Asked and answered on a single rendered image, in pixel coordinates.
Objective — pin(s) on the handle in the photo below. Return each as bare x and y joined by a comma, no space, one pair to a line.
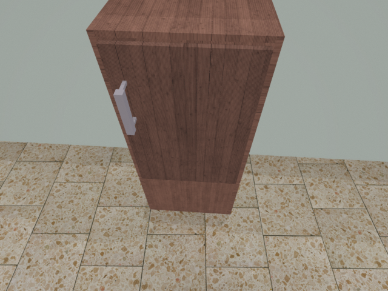
124,109

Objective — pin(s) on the cupboard door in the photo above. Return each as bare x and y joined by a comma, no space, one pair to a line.
195,104

